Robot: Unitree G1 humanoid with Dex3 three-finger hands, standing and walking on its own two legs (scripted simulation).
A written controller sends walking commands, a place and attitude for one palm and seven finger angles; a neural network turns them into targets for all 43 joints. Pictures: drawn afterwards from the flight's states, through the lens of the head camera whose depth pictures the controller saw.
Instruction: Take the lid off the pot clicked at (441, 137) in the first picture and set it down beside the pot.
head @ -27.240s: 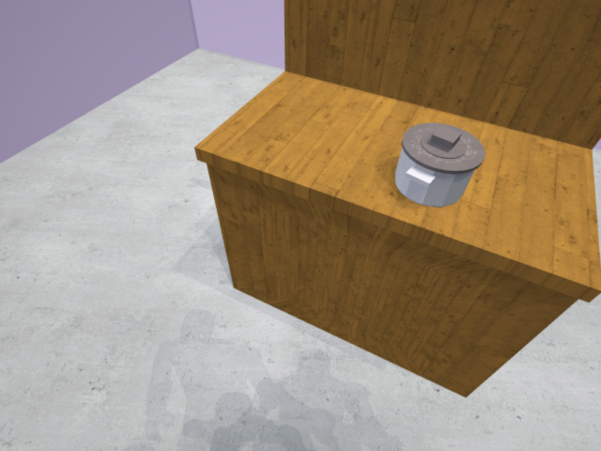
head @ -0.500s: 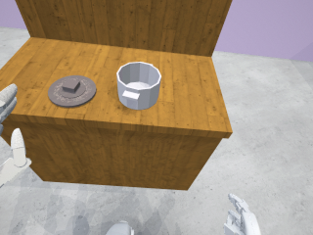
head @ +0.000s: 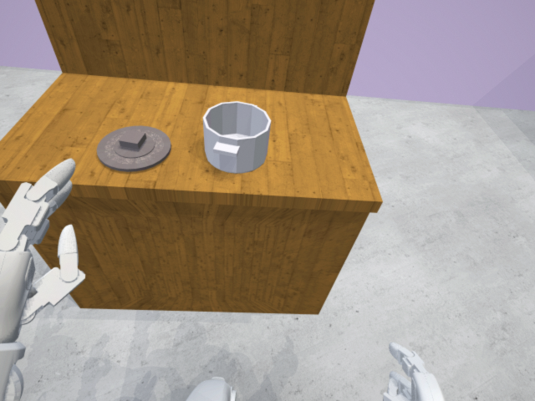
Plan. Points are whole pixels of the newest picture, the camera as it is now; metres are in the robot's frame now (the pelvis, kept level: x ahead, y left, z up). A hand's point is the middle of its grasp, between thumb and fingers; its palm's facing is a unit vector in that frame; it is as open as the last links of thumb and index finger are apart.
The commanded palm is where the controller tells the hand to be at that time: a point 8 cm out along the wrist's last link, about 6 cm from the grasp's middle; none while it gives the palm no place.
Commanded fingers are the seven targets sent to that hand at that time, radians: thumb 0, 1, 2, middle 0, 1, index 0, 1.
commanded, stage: stop stepping back and stand still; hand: left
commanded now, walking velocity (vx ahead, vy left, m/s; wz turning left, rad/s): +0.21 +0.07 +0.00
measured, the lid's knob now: (133, 139) +0.66 +0.35 -0.02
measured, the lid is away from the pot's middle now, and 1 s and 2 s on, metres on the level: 0.25 0.25 0.25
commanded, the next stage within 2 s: let the arm hang, fingers relaxed in 1.60 s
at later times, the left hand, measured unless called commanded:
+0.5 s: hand out of the picture +0.10 +0.27 +0.16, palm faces +0.30 -0.86 -0.40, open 7.4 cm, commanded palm +0.06 +0.31 +0.20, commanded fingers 0.00 0.90 0.90 -0.20 -0.30 -0.20 -0.30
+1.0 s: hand out of the picture +0.04 +0.23 -0.17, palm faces +0.00 -0.99 -0.16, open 7.4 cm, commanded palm none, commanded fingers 0.00 0.90 0.90 -0.20 -0.30 -0.20 -0.30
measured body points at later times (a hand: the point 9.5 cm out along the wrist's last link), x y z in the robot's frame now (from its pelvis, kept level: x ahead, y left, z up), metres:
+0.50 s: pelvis -0.08 +0.03 +0.00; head -0.10 +0.07 +0.45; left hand +0.08 +0.31 +0.18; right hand +0.05 -0.21 -0.07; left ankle -0.09 +0.12 -0.66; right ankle -0.09 -0.09 -0.72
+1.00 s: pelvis -0.06 +0.06 -0.01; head -0.06 +0.08 +0.44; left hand +0.04 +0.29 -0.15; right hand +0.01 -0.19 -0.12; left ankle -0.09 +0.14 -0.72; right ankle -0.07 -0.08 -0.70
